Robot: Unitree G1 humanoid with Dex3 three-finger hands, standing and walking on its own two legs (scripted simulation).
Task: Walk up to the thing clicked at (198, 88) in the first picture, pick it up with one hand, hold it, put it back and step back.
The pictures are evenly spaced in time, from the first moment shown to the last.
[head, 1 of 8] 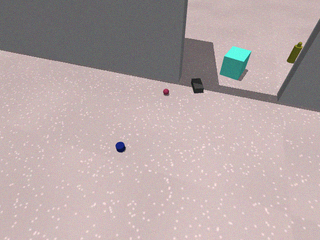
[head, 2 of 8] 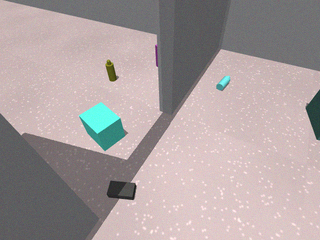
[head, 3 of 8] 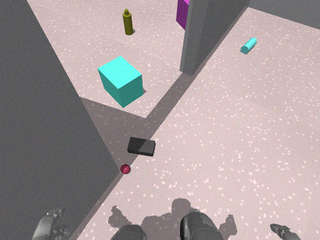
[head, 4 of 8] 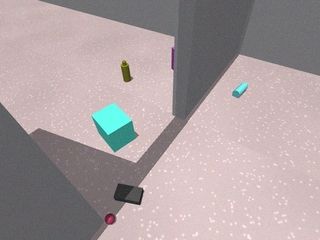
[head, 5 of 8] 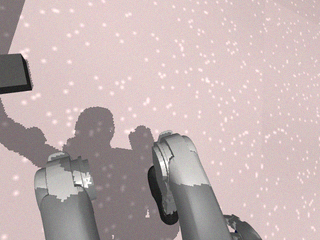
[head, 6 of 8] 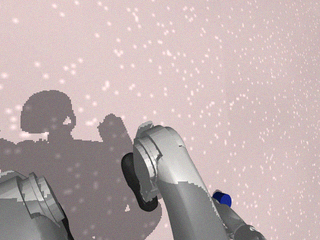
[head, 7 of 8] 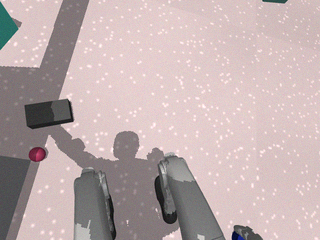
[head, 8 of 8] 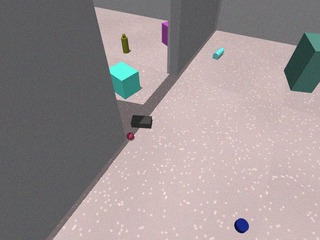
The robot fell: no
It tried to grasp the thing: no
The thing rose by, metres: 0.00
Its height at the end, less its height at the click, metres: +0.00
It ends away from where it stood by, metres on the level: 0.00
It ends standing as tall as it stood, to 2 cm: yes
